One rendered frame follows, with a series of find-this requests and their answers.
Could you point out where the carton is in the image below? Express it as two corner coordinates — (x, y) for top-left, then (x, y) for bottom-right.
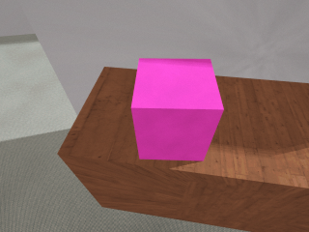
(131, 58), (224, 161)

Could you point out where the pedestal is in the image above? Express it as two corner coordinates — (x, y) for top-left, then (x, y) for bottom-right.
(57, 67), (309, 232)

